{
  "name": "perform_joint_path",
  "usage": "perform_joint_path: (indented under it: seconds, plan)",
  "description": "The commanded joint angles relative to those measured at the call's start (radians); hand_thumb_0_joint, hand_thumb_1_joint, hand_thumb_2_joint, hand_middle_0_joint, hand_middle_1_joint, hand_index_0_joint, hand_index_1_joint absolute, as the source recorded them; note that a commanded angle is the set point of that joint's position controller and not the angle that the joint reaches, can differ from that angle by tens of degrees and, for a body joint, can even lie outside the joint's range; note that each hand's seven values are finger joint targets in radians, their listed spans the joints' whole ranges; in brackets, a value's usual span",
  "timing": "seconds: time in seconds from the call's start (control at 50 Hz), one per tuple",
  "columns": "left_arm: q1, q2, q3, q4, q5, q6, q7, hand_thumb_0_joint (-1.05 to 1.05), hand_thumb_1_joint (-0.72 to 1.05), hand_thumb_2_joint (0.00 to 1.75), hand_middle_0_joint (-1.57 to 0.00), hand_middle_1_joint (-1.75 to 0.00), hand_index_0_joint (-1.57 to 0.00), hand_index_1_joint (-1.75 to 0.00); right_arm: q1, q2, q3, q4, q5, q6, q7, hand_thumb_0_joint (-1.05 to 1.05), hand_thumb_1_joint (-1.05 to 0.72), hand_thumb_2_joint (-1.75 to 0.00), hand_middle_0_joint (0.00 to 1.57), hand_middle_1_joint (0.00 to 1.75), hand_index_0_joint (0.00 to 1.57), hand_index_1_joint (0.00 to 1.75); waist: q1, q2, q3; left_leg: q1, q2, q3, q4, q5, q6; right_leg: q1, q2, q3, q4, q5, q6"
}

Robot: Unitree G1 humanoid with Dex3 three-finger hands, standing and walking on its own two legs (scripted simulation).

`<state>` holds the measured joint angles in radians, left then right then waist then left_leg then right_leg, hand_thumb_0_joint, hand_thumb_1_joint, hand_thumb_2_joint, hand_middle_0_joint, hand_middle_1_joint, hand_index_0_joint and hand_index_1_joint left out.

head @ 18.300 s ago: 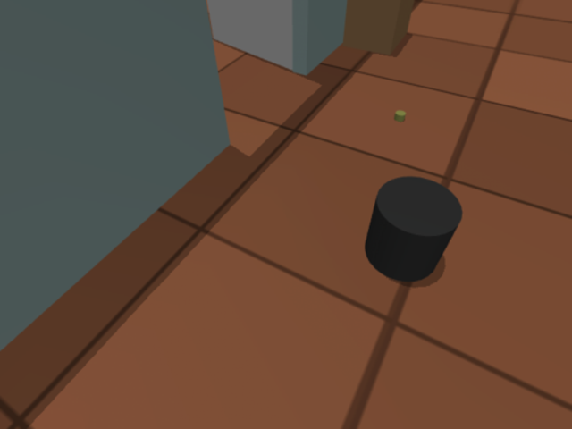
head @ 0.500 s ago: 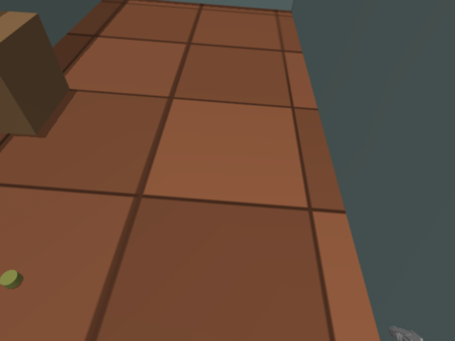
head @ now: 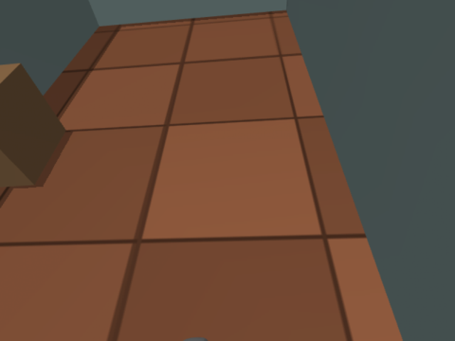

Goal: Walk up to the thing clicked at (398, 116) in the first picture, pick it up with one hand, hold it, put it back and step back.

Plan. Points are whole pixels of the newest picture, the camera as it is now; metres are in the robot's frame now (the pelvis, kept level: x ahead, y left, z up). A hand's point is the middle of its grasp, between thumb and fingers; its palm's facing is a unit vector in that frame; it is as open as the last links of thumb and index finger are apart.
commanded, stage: walk up
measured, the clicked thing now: out of the picture +0.23 +0.96 -0.75
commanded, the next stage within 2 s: stand in 1.64 s
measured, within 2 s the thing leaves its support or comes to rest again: neither
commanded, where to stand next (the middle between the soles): +0.36 +0.04 m, yaw +1 degrees
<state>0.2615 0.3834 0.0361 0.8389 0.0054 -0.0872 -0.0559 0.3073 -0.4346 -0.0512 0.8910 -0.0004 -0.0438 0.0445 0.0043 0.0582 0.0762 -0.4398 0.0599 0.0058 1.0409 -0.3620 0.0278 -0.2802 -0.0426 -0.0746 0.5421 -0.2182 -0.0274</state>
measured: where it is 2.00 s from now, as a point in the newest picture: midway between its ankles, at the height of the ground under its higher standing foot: (247, 326)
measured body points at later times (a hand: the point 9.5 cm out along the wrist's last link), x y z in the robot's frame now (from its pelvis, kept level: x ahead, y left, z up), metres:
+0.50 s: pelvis +0.17 +0.03 +0.00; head +0.19 +0.05 +0.45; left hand +0.23 +0.35 -0.12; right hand +0.21 -0.29 -0.09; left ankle +0.19 +0.14 -0.73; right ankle +0.25 -0.12 -0.69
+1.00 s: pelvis +0.28 +0.03 -0.02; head +0.30 +0.04 +0.43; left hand +0.35 +0.35 -0.14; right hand +0.37 -0.28 -0.13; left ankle +0.34 +0.15 -0.73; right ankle +0.31 -0.12 -0.73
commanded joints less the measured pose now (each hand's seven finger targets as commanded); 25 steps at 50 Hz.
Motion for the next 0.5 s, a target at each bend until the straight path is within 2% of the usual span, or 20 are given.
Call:
perform_joint_path:
  seconds: [0.0,0.04,0.12,0.14,0.16,0.18,0.2,0.22,0.24,0.26,0.28,0.32,0.34,0.36,0.4,0.42,0.48]
  plan:
    - [0.044,0.3,0.098,-0.069,0.005,-0.014,0.021,0.0,0.9,0.9,-0.2,-0.3,-0.2,-0.3,0.029,-0.169,-0.057,-0.066,-0.014,-0.02,0.015,0.0,-0.9,-0.9,0.2,0.3,0.2,0.3,0.024,-0.228,-0.017,-0.087,0.045,0.007,-0.2,0.051,-0.03,0.053,-0.211,0.204,-0.304,-0.134,-0.212]
    - [0.059,0.303,0.101,-0.075,0.008,-0.014,0.018,0.0,0.9,0.9,-0.2,-0.3,-0.2,-0.3,-0.019,-0.16,-0.057,-0.08,-0.019,-0.026,0.02,0.0,-0.9,-0.9,0.2,0.3,0.2,0.3,0.042,-0.204,-0.019,-0.062,0.045,0.017,-0.31,0.09,-0.031,0.06,-0.216,0.197,-0.289,-0.152,-0.209]
    - [0.041,0.31,0.095,-0.083,0.001,-0.007,0.01,0.0,0.9,0.9,-0.2,-0.3,-0.2,-0.3,-0.047,-0.155,-0.064,-0.083,-0.02,-0.041,0.02,0.0,-0.9,-0.9,0.2,0.3,0.2,0.3,0.036,-0.178,-0.016,0.047,0.017,0.057,-0.432,0.159,-0.026,0.014,-0.217,0.174,-0.253,-0.2,-0.189]
    - [0.012,0.319,0.093,-0.093,0.003,-0.004,0.009,0.0,0.9,0.9,-0.2,-0.3,-0.2,-0.3,-0.016,-0.157,-0.067,-0.076,-0.02,-0.045,0.018,0.0,-0.9,-0.9,0.2,0.3,0.2,0.3,0.006,-0.166,-0.027,0.129,0.015,0.062,-0.46,0.19,-0.018,-0.026,-0.229,0.174,-0.223,-0.218,-0.178]
    - [-0.001,0.303,0.084,-0.098,0.006,0.0,0.01,0.0,0.9,0.9,-0.2,-0.3,-0.2,-0.3,0.022,-0.172,-0.074,-0.062,-0.022,-0.051,0.014,0.0,-0.9,-0.9,0.2,0.3,0.2,0.3,-0.024,-0.126,-0.042,0.232,-0.001,0.065,-0.476,0.18,-0.011,-0.086,-0.206,0.15,-0.154,-0.215,-0.156]
    - [-0.005,0.272,0.071,-0.096,0.013,0.003,0.011,0.0,0.9,0.9,-0.2,-0.3,-0.2,-0.3,0.096,-0.193,-0.086,-0.038,-0.025,-0.056,0.005,0.0,-0.9,-0.9,0.2,0.3,0.2,0.3,-0.072,-0.065,-0.076,0.367,-0.011,0.057,-0.49,0.126,0.005,-0.156,-0.173,0.113,-0.028,-0.175,-0.129]
    - [0.032,0.215,0.052,-0.098,0.011,0.006,0.012,0.0,0.9,0.9,-0.2,-0.3,-0.2,-0.3,0.185,-0.25,-0.103,-0.017,-0.027,-0.064,-0.007,0.0,-0.9,-0.9,0.2,0.3,0.2,0.3,-0.108,0.123,-0.115,0.485,0.056,-0.077,-0.607,-0.073,0.039,-0.248,-0.089,0.029,0.248,-0.128,-0.091]
    - [0.059,0.155,0.037,-0.103,-0.008,0.009,0.012,0.0,0.9,0.9,-0.2,-0.3,-0.2,-0.3,0.207,-0.334,-0.119,-0.045,-0.035,-0.071,-0.015,0.0,-0.9,-0.9,0.2,0.3,0.2,0.3,-0.098,0.285,-0.092,0.54,0.319,-0.6,-0.813,-0.275,0.134,-0.476,0.077,-0.004,0.52,-0.284,-0.019]
    - [0.054,0.27,0.066,-0.069,0.003,0.021,0.031,0.0,0.9,0.9,-0.2,-0.3,-0.2,-0.3,0.167,-0.348,-0.122,-0.065,-0.005,-0.066,-0.014,0.0,-0.9,-0.9,0.2,0.3,0.2,0.3,-0.093,0.127,-0.068,0.446,0.393,-0.69,-0.832,-0.307,0.22,-0.448,0.024,0.121,0.601,-0.329,-0.032]
    - [0.067,0.285,0.059,-0.055,0.001,0.022,0.032,0.0,0.9,0.9,-0.2,-0.3,-0.2,-0.3,0.106,-0.311,-0.112,-0.078,0.003,-0.063,-0.017,0.0,-0.9,-0.9,0.2,0.3,0.2,0.3,-0.057,0.039,-0.041,0.403,0.352,-0.559,-0.804,-0.193,0.215,-0.439,-0.006,0.162,0.628,-0.253,-0.029]
    - [0.081,0.269,0.06,-0.031,-0.004,0.022,0.031,0.0,0.9,0.9,-0.2,-0.3,-0.2,-0.3,0.075,-0.276,-0.095,-0.087,0.0,-0.065,-0.021,0.0,-0.9,-0.9,0.2,0.3,0.2,0.3,-0.038,0.029,-0.021,0.361,0.304,-0.442,-0.791,-0.066,0.189,-0.4,-0.02,0.183,0.603,-0.2,-0.025]
    - [0.113,0.267,0.064,0.001,-0.006,0.024,0.025,0.0,0.9,0.9,-0.2,-0.3,-0.2,-0.3,0.048,-0.246,-0.08,-0.093,0.0,-0.067,-0.024,0.0,-0.9,-0.9,0.2,0.3,0.2,0.3,-0.015,0.08,-0.015,0.288,0.252,-0.27,-0.786,0.067,0.171,-0.323,-0.055,0.154,0.53,-0.149,-0.012]
    - [0.125,0.257,0.064,0.009,-0.004,0.026,0.019,0.0,0.9,0.9,-0.2,-0.3,-0.2,-0.3,0.032,-0.244,-0.078,-0.095,-0.003,-0.066,-0.024,0.0,-0.9,-0.9,0.2,0.3,0.2,0.3,-0.01,0.098,-0.019,0.255,0.234,-0.212,-0.786,0.092,0.176,-0.284,-0.055,0.131,0.489,-0.134,0.002]
    - [0.116,0.249,0.063,0.004,-0.002,0.029,0.012,0.0,0.9,0.9,-0.2,-0.3,-0.2,-0.3,0.026,-0.238,-0.077,-0.102,-0.007,-0.064,-0.024,0.0,-0.9,-0.9,0.2,0.3,0.2,0.3,-0.015,0.104,-0.021,0.266,0.214,-0.173,-0.783,0.106,0.18,-0.278,-0.055,0.112,0.443,-0.124,0.013]
    - [0.076,0.231,0.063,-0.009,0.006,0.031,0.003,0.0,0.9,0.9,-0.2,-0.3,-0.2,-0.3,0.043,-0.247,-0.08,-0.11,-0.011,-0.063,-0.022,0.0,-0.9,-0.9,0.2,0.3,0.2,0.3,-0.028,0.106,-0.018,0.273,0.224,-0.152,-0.785,0.115,0.208,-0.271,-0.062,0.085,0.368,-0.113,0.025]
    - [0.05,0.231,0.065,-0.018,0.008,0.031,-0.001,0.0,0.9,0.9,-0.2,-0.3,-0.2,-0.3,0.043,-0.255,-0.082,-0.113,-0.011,-0.063,-0.02,0.0,-0.9,-0.9,0.2,0.3,0.2,0.3,-0.034,0.107,-0.006,0.251,0.234,-0.153,-0.791,0.082,0.219,-0.256,-0.069,0.074,0.331,-0.108,0.026]
    - [0.016,0.224,0.069,-0.026,0.007,0.027,-0.01,0.0,0.9,0.9,-0.2,-0.3,-0.2,-0.3,0.022,-0.267,-0.085,-0.123,-0.01,-0.057,-0.015,0.0,-0.9,-0.9,0.2,0.3,0.2,0.3,-0.033,0.111,0.012,0.186,0.209,-0.119,-0.793,-0.03,0.197,-0.179,-0.061,0.048,0.191,-0.03,0.02]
